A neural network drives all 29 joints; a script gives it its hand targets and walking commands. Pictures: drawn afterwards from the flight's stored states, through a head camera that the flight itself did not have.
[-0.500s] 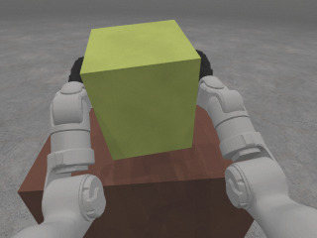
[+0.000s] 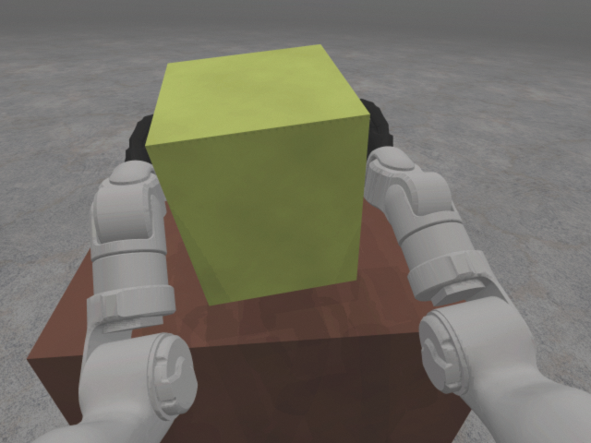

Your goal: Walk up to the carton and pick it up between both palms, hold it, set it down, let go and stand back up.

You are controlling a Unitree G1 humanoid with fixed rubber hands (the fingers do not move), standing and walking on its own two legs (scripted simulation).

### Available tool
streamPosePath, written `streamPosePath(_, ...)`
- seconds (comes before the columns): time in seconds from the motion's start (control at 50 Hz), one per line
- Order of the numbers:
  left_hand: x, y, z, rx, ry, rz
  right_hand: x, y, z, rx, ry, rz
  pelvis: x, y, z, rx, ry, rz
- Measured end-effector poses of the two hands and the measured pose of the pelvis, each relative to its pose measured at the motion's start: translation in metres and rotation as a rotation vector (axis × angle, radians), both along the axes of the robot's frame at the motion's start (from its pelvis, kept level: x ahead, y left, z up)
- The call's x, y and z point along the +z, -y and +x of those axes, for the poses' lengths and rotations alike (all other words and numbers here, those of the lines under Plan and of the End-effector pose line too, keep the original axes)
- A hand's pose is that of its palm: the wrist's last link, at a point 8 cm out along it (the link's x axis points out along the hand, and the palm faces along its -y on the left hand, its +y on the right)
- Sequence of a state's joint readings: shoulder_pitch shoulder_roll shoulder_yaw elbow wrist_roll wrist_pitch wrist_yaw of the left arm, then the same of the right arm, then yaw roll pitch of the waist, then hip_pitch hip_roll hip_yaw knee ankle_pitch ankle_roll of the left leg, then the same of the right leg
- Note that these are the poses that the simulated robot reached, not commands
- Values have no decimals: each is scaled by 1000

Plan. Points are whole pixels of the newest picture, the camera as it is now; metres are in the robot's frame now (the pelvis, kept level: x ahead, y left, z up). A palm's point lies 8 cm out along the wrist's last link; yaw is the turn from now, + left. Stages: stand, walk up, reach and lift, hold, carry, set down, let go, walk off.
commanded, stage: hold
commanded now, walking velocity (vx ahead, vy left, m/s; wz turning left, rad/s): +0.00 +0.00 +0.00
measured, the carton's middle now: (264, 174) +0.37 +0.01 +0.26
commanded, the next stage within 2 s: none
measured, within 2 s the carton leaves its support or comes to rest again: neither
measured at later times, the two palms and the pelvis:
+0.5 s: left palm (143, 171) +0.36 +0.16 +0.28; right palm (377, 158) +0.36 -0.13 +0.28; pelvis +0.00 +0.00 +0.00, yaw +0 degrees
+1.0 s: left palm (142, 170) +0.36 +0.16 +0.28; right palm (377, 155) +0.36 -0.13 +0.29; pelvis +0.00 +0.00 +0.00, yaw +0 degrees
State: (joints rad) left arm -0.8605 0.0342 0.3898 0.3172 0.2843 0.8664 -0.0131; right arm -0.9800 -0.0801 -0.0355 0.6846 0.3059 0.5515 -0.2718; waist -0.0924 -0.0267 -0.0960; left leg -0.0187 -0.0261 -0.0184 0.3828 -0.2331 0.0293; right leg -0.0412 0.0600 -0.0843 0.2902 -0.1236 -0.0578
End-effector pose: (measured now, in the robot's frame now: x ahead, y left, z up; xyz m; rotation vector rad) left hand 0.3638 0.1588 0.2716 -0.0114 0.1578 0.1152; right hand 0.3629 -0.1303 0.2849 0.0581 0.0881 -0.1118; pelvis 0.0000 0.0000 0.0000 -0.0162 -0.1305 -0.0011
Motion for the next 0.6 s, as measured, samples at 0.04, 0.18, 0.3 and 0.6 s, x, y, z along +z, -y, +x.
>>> streamPosePath(0.04,0,0,1,-1,-1,3,0,0,0,-1,-1,1,0,0,0,2,-1,0)
streamPosePath(0.18,2,1,2,-5,1,14,-1,1,1,-4,1,1,0,-2,0,1,-6,-1)
streamPosePath(0.3,5,1,1,-4,13,15,2,1,0,-4,11,5,0,-4,0,-1,-2,-2)
streamPosePath(0.6,6,1,2,0,6,24,1,1,1,-1,3,12,0,-5,1,-4,1,-2)
